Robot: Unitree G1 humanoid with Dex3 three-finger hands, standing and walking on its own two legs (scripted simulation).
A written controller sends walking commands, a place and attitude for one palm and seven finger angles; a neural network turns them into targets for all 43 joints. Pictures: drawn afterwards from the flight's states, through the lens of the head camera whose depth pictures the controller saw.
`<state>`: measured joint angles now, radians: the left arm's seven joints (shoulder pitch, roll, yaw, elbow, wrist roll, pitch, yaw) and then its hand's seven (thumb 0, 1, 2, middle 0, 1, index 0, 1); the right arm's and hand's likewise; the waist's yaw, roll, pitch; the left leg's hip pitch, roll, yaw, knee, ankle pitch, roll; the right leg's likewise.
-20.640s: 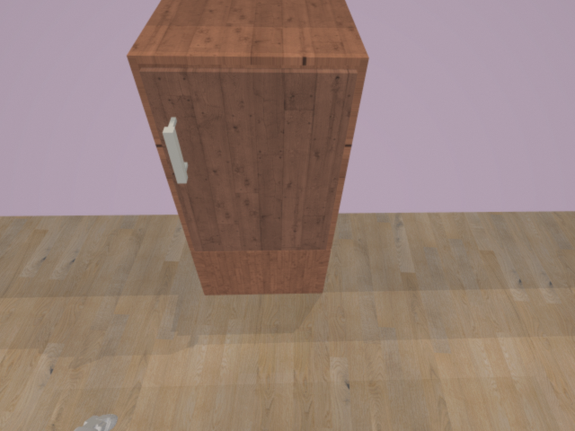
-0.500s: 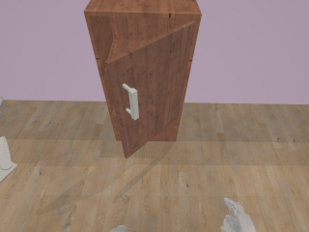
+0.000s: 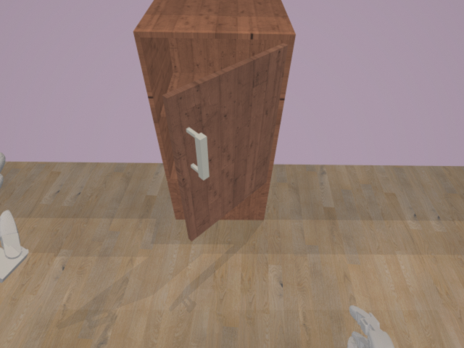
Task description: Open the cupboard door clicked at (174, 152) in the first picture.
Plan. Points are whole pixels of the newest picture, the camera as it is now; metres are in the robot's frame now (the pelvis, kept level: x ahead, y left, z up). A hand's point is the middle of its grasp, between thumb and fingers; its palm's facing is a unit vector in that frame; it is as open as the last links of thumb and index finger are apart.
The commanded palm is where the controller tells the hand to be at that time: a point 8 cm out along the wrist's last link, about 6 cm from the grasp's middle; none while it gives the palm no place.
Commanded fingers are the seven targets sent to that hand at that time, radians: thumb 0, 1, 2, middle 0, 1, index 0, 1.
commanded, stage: stop stepping back and stand still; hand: left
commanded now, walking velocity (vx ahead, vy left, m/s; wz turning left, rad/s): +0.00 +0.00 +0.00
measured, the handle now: (197, 154) +0.57 +0.13 -0.01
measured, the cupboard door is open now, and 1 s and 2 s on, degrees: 44 44 44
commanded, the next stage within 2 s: let the arm hang, fingers relaxed in 0.54 s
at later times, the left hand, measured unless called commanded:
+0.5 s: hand out of the picture +0.15 +0.30 +0.15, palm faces +0.42 -0.77 -0.48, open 7.4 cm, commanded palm +0.10 +0.32 +0.18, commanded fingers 0.00 0.90 0.90 -0.20 -0.30 -0.20 -0.30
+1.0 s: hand out of the picture -0.03 +0.19 -0.17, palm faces +0.03 -0.99 -0.16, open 7.1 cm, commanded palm none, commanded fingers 0.00 0.90 0.90 -0.20 -0.30 -0.20 -0.30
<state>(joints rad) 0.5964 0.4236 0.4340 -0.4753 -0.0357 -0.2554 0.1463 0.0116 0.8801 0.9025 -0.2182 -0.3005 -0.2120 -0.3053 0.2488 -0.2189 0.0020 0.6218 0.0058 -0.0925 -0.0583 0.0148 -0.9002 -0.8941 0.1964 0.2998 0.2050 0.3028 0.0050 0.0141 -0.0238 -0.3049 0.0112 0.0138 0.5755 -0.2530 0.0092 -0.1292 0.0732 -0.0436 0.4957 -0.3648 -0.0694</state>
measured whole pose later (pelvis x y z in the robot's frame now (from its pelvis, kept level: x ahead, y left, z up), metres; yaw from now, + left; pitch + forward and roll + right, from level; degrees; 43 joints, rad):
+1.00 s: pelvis -0.05 +0.01 +0.00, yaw +2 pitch -1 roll -1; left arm 0.30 0.19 0.01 0.93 0.02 0.05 0.02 0.00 0.97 0.90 -0.21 -0.30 -0.20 -0.30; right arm 0.25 -0.21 0.02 0.98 -0.02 0.03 -0.01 0.01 -0.90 -0.89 0.20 0.30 0.21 0.30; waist -0.02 -0.05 0.07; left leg -0.34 -0.02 -0.01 0.50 -0.14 0.03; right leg -0.19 0.04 -0.08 0.49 -0.30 -0.05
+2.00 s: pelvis -0.01 -0.02 +0.01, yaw +1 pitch -2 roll +0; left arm 0.33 0.12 0.01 1.15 0.01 -0.01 0.05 0.00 0.91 0.90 -0.20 -0.30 -0.20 -0.30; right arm 0.28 -0.13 0.01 1.14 -0.01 0.02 -0.05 0.01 -0.91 -0.89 0.19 0.30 0.20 0.30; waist -0.01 0.01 0.06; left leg -0.23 0.00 -0.01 0.44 -0.18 -0.01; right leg -0.06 0.07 -0.07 0.40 -0.30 -0.08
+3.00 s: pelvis -0.02 +0.01 +0.01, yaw -14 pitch +0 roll -1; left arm 0.16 0.24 0.11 0.96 0.03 0.07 -0.02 0.00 0.91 0.90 -0.20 -0.30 -0.19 -0.30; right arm 0.23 -0.17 -0.03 0.99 -0.03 0.01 -0.05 0.01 -0.90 -0.89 0.20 0.30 0.21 0.30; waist 0.01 0.00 0.10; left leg -0.24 0.11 0.22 0.47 -0.23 0.01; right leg -0.47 -0.04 -0.01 1.05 -0.41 0.03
